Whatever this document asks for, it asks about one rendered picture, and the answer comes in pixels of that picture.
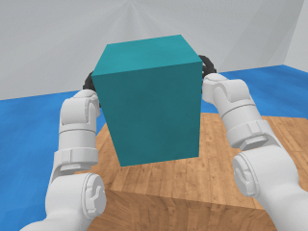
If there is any right robot upper arm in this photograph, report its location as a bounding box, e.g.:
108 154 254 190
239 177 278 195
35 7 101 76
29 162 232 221
232 144 308 231

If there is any left robot forearm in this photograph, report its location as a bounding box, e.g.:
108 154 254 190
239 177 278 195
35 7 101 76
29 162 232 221
45 90 101 214

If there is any right robot forearm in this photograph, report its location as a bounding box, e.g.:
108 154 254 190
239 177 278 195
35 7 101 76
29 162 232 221
202 73 299 183

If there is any pedestal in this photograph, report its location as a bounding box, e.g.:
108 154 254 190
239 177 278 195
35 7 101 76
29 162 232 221
74 113 308 231

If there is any carton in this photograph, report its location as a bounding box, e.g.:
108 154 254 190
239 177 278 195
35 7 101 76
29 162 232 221
90 35 203 167

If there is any robot left hand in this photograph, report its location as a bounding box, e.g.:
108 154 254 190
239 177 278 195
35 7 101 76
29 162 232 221
83 72 101 108

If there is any robot right hand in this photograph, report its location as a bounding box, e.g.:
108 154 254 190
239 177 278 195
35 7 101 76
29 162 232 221
198 55 217 93

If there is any left robot upper arm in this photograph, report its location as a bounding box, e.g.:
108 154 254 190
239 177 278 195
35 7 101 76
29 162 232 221
19 172 107 231

